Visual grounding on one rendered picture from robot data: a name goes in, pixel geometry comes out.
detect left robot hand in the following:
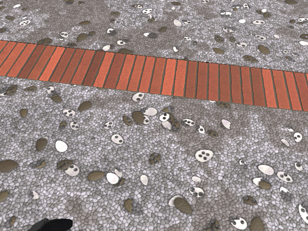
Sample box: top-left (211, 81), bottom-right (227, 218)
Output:
top-left (27, 218), bottom-right (73, 231)

